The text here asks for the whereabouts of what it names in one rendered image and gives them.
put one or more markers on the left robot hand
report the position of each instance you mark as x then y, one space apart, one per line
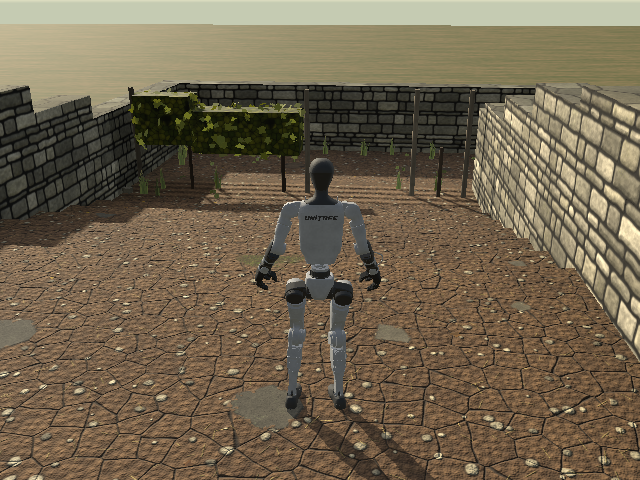
259 277

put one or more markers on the robot torso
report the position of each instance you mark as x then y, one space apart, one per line
320 235

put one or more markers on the left robot upper arm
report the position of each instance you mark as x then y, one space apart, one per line
289 210

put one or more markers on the robot left forearm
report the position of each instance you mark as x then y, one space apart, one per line
268 260

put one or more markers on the robot left foot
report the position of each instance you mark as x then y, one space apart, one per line
291 401

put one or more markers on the robot right forearm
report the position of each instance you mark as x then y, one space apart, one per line
369 261

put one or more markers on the right robot upper arm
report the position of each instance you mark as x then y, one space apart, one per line
352 211

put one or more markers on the right robot hand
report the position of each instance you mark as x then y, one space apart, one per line
376 280

